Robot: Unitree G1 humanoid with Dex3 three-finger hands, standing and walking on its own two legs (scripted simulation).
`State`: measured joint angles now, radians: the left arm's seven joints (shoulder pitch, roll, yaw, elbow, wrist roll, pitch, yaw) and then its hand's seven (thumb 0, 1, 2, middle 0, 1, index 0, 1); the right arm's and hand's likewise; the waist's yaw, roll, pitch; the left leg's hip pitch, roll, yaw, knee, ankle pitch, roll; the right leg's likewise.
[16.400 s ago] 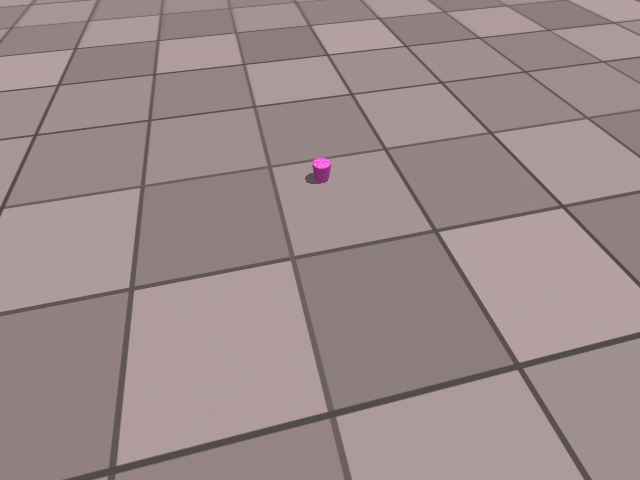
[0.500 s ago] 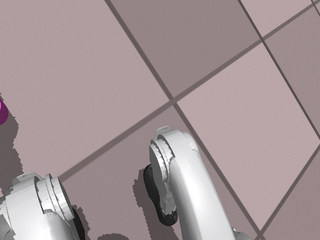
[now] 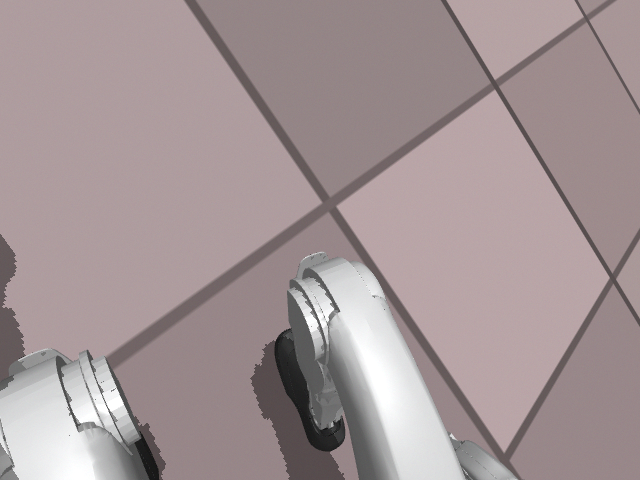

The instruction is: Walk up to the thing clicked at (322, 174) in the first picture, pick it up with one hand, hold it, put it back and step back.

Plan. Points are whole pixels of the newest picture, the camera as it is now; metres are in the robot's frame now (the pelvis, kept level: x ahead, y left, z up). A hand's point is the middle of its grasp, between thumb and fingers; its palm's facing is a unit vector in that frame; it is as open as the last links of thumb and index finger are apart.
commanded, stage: close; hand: left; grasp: from above
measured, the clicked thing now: out of the picture +0.47 +0.29 -0.25
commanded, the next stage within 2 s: settle in 1.20 s
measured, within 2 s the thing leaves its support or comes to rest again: leaves its support in 1.72 s
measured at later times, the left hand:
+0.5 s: hand out of the picture +0.46 +0.29 -0.22, palm faces -0.44 -0.14 -0.89, open 13.0 cm
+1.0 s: hand out of the picture +0.46 +0.29 -0.21, palm faces -0.45 -0.13 -0.88, open 12.2 cm
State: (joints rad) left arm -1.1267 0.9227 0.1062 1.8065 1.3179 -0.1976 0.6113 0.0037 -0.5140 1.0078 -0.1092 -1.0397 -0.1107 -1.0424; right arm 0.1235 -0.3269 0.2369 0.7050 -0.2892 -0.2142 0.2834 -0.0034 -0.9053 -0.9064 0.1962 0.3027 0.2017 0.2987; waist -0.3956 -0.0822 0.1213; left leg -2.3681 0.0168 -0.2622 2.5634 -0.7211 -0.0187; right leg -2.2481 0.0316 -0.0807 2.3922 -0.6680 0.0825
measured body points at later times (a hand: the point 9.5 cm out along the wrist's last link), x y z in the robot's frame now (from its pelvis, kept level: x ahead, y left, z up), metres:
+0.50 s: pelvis +0.00 +0.00 +0.01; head +0.26 +0.11 +0.35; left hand +0.48 +0.30 -0.17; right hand +0.03 -0.25 -0.06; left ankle +0.06 +0.13 -0.26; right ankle +0.12 -0.14 -0.26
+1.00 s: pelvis -0.01 +0.00 +0.01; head +0.26 +0.11 +0.35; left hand +0.48 +0.30 -0.16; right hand +0.03 -0.25 -0.05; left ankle +0.06 +0.13 -0.26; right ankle +0.12 -0.14 -0.26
